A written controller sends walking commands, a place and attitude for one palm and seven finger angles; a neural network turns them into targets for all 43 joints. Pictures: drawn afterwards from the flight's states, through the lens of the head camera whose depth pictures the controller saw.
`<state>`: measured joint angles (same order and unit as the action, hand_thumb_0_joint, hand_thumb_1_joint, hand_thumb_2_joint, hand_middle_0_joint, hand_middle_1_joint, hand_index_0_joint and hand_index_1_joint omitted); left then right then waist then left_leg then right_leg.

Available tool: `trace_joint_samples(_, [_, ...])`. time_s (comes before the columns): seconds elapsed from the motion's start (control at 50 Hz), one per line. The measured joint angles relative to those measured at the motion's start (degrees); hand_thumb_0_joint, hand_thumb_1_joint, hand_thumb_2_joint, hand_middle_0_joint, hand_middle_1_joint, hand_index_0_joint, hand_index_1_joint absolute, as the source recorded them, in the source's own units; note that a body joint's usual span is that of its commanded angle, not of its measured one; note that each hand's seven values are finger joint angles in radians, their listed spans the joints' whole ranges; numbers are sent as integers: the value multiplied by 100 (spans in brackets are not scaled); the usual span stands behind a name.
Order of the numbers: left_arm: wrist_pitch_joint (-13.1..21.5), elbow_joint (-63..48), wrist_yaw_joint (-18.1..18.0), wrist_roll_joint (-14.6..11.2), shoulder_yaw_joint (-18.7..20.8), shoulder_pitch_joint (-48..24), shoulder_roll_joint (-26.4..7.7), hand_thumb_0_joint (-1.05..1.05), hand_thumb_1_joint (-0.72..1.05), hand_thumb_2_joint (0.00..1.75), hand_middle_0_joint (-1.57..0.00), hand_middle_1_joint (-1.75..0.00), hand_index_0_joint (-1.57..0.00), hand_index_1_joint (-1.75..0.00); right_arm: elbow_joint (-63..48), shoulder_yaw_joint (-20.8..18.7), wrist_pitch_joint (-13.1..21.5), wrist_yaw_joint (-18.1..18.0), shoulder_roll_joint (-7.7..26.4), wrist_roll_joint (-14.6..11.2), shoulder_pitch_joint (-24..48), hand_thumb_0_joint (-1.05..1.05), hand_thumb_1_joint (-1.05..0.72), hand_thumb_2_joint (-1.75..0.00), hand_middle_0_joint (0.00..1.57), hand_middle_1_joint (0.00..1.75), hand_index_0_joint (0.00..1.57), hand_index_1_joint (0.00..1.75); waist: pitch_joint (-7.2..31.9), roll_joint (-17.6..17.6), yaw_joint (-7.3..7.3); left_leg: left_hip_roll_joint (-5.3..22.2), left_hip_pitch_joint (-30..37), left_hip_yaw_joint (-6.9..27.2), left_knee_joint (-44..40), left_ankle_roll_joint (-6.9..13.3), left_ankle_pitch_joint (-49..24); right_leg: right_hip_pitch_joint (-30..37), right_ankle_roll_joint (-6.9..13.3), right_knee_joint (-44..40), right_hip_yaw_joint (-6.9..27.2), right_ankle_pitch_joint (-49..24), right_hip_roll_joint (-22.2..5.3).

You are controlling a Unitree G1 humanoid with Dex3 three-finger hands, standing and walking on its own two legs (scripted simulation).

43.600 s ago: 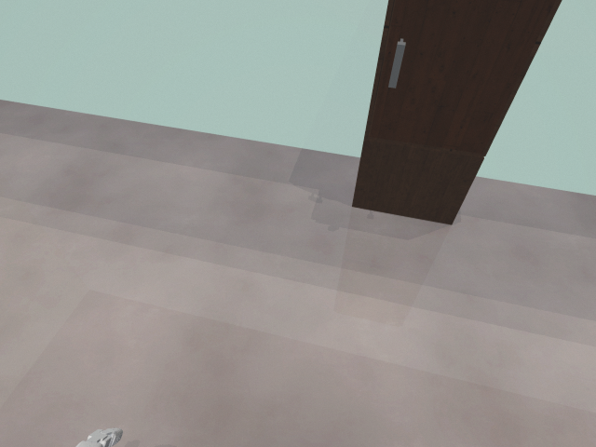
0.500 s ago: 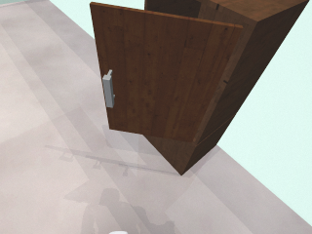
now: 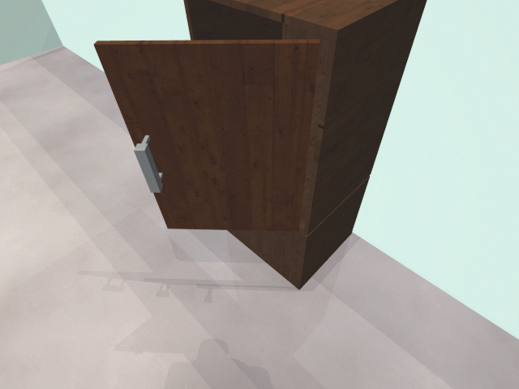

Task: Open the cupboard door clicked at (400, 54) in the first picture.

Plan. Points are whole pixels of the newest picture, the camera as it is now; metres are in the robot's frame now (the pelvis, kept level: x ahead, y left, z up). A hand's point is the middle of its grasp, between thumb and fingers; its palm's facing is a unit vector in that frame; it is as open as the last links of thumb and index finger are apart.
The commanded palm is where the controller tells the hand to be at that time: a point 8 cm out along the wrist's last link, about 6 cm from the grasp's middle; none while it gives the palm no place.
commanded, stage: come to a stop and stand still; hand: left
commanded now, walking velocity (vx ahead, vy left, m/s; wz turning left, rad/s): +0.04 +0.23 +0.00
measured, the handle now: (151, 163) +0.63 +0.31 -0.04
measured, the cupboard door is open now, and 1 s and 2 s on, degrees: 41 41 41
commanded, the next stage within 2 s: look again from close up in 0.60 s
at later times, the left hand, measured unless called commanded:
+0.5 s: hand out of the picture +0.01 +0.21 -0.19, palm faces +0.06 -0.98 -0.18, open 7.4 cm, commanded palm none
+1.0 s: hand out of the picture +0.04 +0.25 -0.17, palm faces +0.01 -0.95 -0.32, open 7.4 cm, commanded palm none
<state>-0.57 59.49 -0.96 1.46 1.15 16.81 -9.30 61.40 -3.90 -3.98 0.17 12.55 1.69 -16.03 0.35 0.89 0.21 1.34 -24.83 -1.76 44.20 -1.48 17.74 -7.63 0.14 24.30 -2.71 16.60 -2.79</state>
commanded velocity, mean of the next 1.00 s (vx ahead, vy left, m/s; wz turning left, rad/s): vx -0.01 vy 0.02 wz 0.00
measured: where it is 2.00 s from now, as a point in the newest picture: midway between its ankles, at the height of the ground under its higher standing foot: outside the picture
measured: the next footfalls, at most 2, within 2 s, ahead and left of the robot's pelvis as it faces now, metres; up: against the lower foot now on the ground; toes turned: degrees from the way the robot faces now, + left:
left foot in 0.24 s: +0.04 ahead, +0.13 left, +0.00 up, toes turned +5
right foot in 1.88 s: -0.04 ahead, -0.05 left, +0.00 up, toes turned -9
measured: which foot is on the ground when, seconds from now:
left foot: up 0.00-0.22, down 0.24-1.00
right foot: down 0.00-1.00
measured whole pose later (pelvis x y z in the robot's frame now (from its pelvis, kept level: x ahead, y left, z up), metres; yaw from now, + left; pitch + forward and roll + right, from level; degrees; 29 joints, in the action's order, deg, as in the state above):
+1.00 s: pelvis -0.02 +0.02 -0.01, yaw +1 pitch -3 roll +0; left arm 0.0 55.7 -1.8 1.3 0.8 14.0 -15.7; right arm 57.2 -2.1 -0.4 -1.4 14.4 1.1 -14.2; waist -1.0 0.5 1.0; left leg 1.4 -13.9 -4.5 32.6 0.9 15.8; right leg -9.8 -1.4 32.2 -2.7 19.4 -3.0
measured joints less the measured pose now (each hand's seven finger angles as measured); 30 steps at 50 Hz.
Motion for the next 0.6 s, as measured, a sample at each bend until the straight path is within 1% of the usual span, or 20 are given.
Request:
trace_joint_samples(0.06, [74, 100, 27, -3, -52, 83, 159, 0, 91, 89, -19, -29, -19, -30, 32, 18, 78, 26, -35, -33, -113, 1, -91, -89, 20, 30, 20, 30, -74, -20, -5, -32, 158, -7, 146, -67, 1, 84, 9, -219, -24, -105, 5])
trace_joint_samples(0.12, [133, 167, 5, 19, -45, 100, 250, 1, 92, 89, -20, -30, -20, -30, 83, 49, 89, -2, -82, -62, -140, 1, -91, -89, 20, 30, 20, 30, -192, -59, -79, -73, 381, -47, -7, -119, 277, 73, 0, -208, -70, -77, -28])
trace_joint_samples(0.16, [156, 195, -12, 26, -23, 107, 266, 1, 92, 89, -20, -30, -20, -30, 103, 75, 90, -36, -119, -90, -91, 1, -91, -89, 20, 30, 20, 30, -279, -110, -149, -111, 577, -89, -334, -124, 466, 43, -28, -112, -94, -10, -80])
trace_joint_samples(0.2, [155, 235, -35, 14, -7, 115, 247, 1, 92, 89, -20, -30, -20, -30, 97, 108, 114, -73, -155, -115, 5, 1, -91, -89, 20, 30, 20, 30, -353, -169, -202, -153, 832, -133, -913, -110, 295, -17, -82, 71, -111, 101, -137])
trace_joint_samples(0.24, [122, 284, -56, -19, 9, 138, 211, 1, 91, 89, -20, -30, -20, -30, 54, 138, 194, -101, -172, -128, 107, 1, -91, -89, 20, 30, 20, 30, -388, -166, -220, -120, 1144, -164, -1617, -26, -460, -124, -155, 380, -146, 283, -128])
trace_joint_samples(0.28, [47, 367, -87, -45, 28, 87, 116, 1, 91, 89, -20, -30, -20, -30, 51, 158, 272, -151, -261, -113, 266, 1, -91, -89, 20, 30, 20, 30, -444, -294, -226, -183, 1170, -188, -1559, 192, -321, -193, -218, 664, -138, 466, -203])
trace_joint_samples(0.3, [8, 392, -110, -45, 37, 78, 69, 1, 91, 89, -20, -30, -20, -30, 33, 181, 287, -166, -311, -103, 333, 1, -91, -89, 20, 30, 20, 30, -443, -360, -258, -201, 1168, -226, -1467, 260, -199, -187, -209, 690, -96, 485, -222])
trace_joint_samples(0.34, [-64, 454, -127, -49, 39, 55, 1, 1, 91, 89, -20, -29, -20, -30, 0, 221, 316, -204, -394, -93, 450, 1, -90, -89, 20, 30, 20, 30, -400, -420, -291, -199, 1212, -291, -1404, 323, -62, -143, -218, 678, -29, 490, -223])
trace_joint_samples(0.38, [-104, 497, -115, -50, 22, 0, -36, 1, 91, 89, -20, -29, -20, -30, -47, 243, 342, -256, -443, -95, 552, 1, -91, -89, 20, 30, 20, 30, -364, -419, -288, -204, 1270, -332, -1434, 345, -48, -94, -227, 629, 11, 465, -228])
trace_joint_samples(0.46, [-54, 505, -92, -35, -22, -131, -38, 1, 91, 89, -19, -29, -19, -30, -91, 288, 379, -266, -447, -118, 695, 1, -92, -89, 20, 30, 20, 30, -307, -296, -254, -183, 1346, -348, -1548, 353, -108, 47, -333, 353, 20, 307, -201])
trace_joint_samples(0.6, [29, 448, -68, -33, -74, -269, -54, 0, 91, 89, -19, -29, -19, -30, -29, 314, 423, -224, -403, -123, 632, 0, -92, -89, 20, 30, 21, 30, -188, -257, -153, -194, 1447, -383, -1789, 359, -225, 147, -343, 76, 45, 153, -197])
